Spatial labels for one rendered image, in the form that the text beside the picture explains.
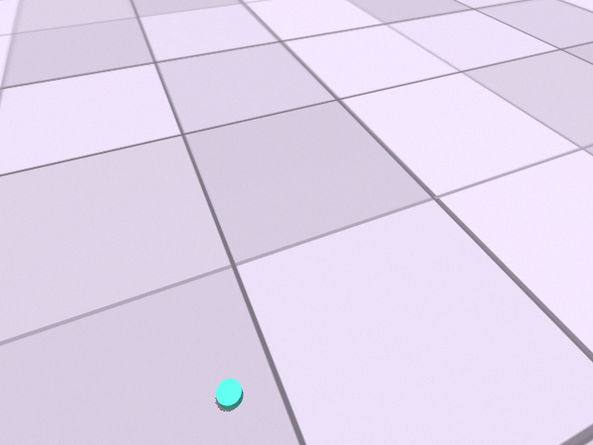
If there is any tin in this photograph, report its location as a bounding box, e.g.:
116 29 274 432
216 378 244 410

